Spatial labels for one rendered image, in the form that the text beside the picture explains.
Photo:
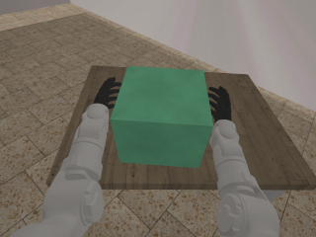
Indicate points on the robot right forearm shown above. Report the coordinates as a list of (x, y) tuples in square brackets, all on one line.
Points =
[(230, 164)]

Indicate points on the carton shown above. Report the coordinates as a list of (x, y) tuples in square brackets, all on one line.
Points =
[(162, 117)]

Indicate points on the robot left upper arm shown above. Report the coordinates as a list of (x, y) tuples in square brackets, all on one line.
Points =
[(69, 208)]

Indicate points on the table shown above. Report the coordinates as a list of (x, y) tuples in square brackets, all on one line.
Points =
[(271, 156)]

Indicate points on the robot right hand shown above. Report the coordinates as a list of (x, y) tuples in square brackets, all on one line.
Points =
[(223, 106)]

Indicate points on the robot right upper arm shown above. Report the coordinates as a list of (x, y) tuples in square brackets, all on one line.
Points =
[(240, 215)]

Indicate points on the robot left forearm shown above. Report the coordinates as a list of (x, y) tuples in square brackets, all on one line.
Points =
[(84, 160)]

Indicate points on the robot left hand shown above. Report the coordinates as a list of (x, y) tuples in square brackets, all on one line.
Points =
[(104, 92)]

